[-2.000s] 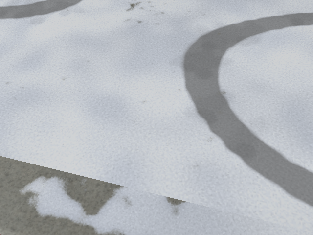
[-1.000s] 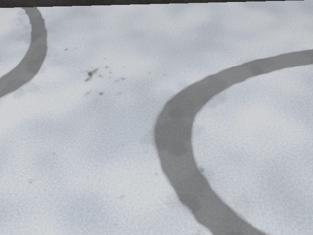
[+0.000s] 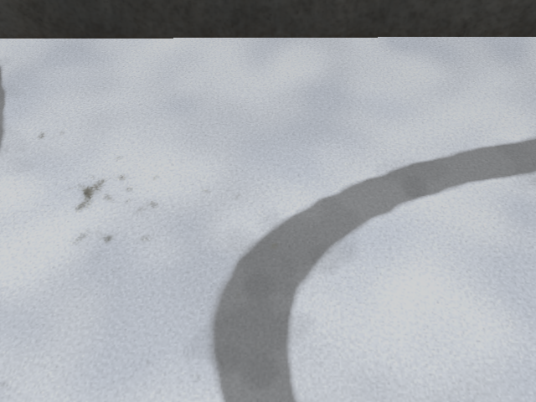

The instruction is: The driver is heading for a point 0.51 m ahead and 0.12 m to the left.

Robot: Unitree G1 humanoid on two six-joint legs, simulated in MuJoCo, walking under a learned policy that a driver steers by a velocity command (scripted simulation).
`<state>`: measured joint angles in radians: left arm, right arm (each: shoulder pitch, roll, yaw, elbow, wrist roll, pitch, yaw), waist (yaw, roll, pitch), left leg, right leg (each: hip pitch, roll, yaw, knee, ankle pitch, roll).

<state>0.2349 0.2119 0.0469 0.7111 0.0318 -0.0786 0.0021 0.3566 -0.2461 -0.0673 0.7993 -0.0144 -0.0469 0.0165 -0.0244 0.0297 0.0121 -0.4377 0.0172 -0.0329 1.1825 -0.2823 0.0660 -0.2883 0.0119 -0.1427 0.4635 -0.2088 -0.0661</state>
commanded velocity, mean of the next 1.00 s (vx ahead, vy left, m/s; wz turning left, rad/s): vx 0.34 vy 0.00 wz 0.37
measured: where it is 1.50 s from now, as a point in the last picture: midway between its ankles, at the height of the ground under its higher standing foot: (245, 387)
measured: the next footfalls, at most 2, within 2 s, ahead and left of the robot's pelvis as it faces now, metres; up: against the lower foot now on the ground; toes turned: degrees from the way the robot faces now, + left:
left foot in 0.38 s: +0.36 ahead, +0.10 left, +0.00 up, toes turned +16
right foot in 0.82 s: +0.65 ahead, +0.03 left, +0.00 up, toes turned +20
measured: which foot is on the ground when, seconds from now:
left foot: up 0.00-0.36, down 0.38-0.84, up 0.86-1.00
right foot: down 0.00-0.38, up 0.40-0.80, down 0.82-1.00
